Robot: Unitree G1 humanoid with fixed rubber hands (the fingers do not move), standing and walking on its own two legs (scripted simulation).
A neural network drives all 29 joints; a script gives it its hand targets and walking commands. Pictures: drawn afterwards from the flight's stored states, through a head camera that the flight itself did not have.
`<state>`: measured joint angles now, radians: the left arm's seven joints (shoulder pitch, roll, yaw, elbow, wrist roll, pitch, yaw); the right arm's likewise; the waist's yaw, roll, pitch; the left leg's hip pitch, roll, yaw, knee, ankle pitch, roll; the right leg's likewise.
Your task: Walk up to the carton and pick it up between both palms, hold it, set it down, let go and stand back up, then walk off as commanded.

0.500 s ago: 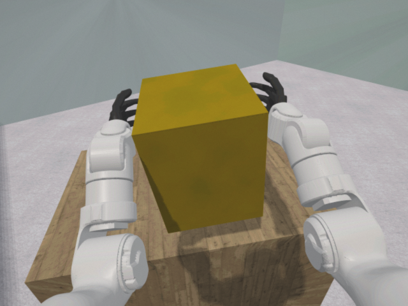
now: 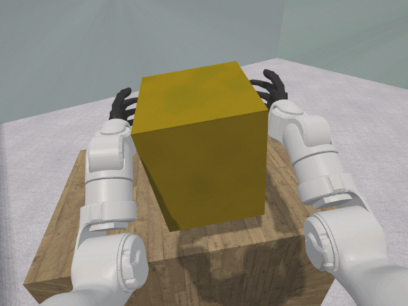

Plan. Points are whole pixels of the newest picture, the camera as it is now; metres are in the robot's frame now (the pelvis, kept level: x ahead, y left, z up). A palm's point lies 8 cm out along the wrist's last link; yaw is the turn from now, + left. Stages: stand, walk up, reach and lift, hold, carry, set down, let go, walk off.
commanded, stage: hold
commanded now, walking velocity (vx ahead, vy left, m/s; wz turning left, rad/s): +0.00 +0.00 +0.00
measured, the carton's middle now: (203, 145) +0.38 +0.00 +0.20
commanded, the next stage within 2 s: none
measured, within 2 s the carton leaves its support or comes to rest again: neither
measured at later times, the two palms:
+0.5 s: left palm (120, 127) +0.37 +0.16 +0.26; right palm (275, 110) +0.37 -0.13 +0.28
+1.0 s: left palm (119, 127) +0.36 +0.16 +0.26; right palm (276, 109) +0.36 -0.13 +0.28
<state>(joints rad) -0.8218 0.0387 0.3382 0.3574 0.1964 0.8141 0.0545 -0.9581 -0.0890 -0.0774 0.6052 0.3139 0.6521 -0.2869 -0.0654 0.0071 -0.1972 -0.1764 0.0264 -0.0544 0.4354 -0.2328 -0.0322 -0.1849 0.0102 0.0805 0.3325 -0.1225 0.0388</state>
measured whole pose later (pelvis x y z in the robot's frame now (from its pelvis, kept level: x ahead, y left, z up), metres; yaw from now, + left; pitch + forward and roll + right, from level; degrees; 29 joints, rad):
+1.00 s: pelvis +0.00 +0.00 +0.00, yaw +0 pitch -2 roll -1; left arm -0.82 0.04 0.34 0.34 0.21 0.84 0.04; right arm -0.96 -0.09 -0.07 0.60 0.32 0.66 -0.29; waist -0.07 0.01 -0.20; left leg -0.17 0.03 -0.06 0.44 -0.23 -0.03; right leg -0.18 0.01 0.08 0.33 -0.12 0.04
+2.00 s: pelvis -0.01 +0.00 +0.00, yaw +0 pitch -2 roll -1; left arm -0.82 0.04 0.34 0.36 0.21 0.82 0.05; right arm -0.96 -0.09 -0.07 0.62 0.32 0.65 -0.29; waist -0.07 0.01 -0.19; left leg -0.17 0.03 -0.06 0.44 -0.23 -0.03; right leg -0.18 0.01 0.08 0.33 -0.12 0.04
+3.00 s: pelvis -0.01 +0.00 +0.00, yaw +0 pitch -2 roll -1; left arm -0.83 0.04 0.35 0.37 0.21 0.82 0.05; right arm -0.97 -0.10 -0.07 0.65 0.32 0.65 -0.28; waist -0.07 0.01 -0.20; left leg -0.17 0.03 -0.06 0.44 -0.23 -0.03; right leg -0.18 0.01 0.08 0.33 -0.12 0.04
